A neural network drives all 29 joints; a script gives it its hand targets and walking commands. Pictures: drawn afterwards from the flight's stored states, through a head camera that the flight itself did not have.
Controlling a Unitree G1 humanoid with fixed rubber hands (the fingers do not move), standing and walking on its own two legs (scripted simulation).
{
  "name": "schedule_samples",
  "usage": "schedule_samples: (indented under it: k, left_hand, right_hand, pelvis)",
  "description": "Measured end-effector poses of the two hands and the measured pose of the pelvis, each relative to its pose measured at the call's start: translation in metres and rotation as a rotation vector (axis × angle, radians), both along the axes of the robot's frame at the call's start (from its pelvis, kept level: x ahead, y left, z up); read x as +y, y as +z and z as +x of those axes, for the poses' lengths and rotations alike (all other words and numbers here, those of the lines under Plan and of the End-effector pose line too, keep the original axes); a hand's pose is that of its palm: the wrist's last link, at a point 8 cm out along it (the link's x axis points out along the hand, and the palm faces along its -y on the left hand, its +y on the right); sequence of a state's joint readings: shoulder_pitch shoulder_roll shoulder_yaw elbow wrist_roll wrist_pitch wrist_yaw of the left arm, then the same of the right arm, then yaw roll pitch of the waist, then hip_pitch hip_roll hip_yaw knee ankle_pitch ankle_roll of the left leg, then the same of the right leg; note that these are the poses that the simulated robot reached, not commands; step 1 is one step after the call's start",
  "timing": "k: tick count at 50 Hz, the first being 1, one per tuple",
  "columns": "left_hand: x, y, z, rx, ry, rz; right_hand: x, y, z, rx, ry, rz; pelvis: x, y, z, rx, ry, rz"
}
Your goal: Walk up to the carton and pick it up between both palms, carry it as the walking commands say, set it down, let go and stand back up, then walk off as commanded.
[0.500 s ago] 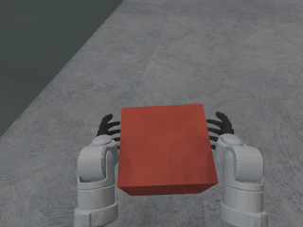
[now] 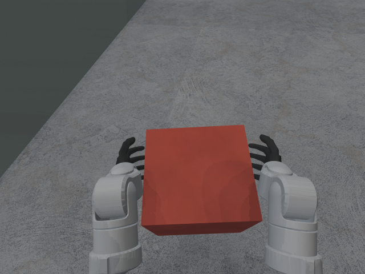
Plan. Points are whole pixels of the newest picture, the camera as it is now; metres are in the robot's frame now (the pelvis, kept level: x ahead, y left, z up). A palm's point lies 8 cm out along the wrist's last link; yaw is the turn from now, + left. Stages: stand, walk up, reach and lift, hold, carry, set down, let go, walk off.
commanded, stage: carry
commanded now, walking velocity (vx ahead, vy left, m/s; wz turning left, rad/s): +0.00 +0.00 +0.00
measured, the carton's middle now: (197, 185) +0.32 +0.00 +0.00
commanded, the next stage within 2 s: none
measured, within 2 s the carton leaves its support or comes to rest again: neither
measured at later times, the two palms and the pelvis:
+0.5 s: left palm (135, 100) +0.52 +0.16 +0.09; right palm (243, 93) +0.53 -0.13 +0.09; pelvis +0.22 +0.01 +0.00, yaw +2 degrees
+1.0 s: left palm (143, 62) +0.72 +0.17 +0.07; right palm (230, 57) +0.73 -0.12 +0.07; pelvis +0.43 +0.02 -0.02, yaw +1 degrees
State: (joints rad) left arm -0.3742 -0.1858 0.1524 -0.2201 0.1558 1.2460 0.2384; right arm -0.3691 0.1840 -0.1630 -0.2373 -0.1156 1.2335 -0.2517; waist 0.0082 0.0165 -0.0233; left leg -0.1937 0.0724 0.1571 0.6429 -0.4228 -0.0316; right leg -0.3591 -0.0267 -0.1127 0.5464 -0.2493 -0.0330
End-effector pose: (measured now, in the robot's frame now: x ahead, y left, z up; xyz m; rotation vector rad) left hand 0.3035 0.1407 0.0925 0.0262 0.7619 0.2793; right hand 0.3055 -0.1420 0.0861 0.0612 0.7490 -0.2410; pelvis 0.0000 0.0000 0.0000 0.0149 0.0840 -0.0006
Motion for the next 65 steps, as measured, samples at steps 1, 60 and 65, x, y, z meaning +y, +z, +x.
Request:
schedule_samples:
  k: [1, 60, 65]
  left_hand:
    - [0.0, 0.001, 0.011, 0.003, 0.007, -0.001]
    - [0.02, -0.018, 0.505, -0.003, 0.008, 0.004]
    - [0.017, -0.017, 0.544, -0.02, 0.029, -0.005]
  right_hand:
    - [0.0, 0.0, 0.012, 0.003, 0.005, -0.001]
    - [0.02, -0.019, 0.508, -0.003, 0.01, 0.006]
    - [0.017, -0.015, 0.553, -0.019, 0.031, -0.003]
  pelvis:
    - [-0.001, 0.002, 0.01, 0.007, 0.006, 0.008]
    - [0.018, -0.016, 0.506, -0.009, 0.001, 0.007]
    - [0.01, -0.016, 0.547, 0.014, 0.019, 0.048]
